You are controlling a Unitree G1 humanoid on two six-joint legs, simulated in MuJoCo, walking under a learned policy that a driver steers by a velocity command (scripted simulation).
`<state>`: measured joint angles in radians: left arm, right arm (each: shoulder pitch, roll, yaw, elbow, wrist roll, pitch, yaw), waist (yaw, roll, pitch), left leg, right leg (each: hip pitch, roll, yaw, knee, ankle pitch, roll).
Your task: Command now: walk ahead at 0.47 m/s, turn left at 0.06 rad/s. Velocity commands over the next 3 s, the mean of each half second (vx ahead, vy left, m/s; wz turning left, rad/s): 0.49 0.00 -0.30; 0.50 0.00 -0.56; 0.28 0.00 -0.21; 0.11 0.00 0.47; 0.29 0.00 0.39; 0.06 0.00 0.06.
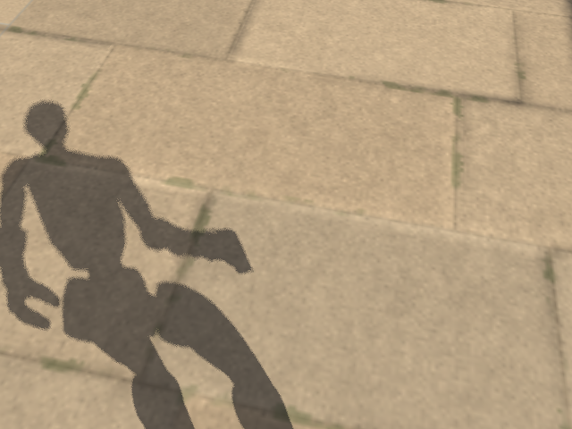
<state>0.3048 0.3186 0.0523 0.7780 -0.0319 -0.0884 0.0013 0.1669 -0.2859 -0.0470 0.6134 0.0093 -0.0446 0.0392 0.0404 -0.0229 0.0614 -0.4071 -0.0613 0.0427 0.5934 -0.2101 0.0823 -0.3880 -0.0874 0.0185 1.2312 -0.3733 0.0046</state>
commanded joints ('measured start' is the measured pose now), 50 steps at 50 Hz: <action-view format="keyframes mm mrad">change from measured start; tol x32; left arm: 1 29 119 28 -61 5 -3 2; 50 -40 116 41 -190 15 47 11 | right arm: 1 38 -100 -32 -34 -22 -42 -3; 50 101 -111 -34 18 -23 -57 -37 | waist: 1 -21 117 -114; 17 -134 42 41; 25 92 -109 -470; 50 -103 109 -90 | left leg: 1 246 281 -363 -389 24 164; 16 508 289 48 -430 478 39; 21 587 305 105 -84 1179 18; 23 287 246 124 379 885 -22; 24 -223 24 57 764 -222 -95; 25 -356 -6 -160 891 -358 -83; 38 -33 60 -72 13 283 -175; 44 199 85 -120 -121 143 -71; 47 698 503 -913 -300 -436 179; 50 390 358 -476 -324 -150 90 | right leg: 1 -232 -88 70 -15 147 -15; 18 -376 53 -56 -643 368 -52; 22 52 176 -122 -673 235 -154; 25 859 -242 814 -862 111 -457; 34 78 -3 239 -1008 510 -300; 42 184 -27 376 -839 217 -180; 46 -253 212 153 -90 -235 -30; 50 -383 35 119 52 24 -4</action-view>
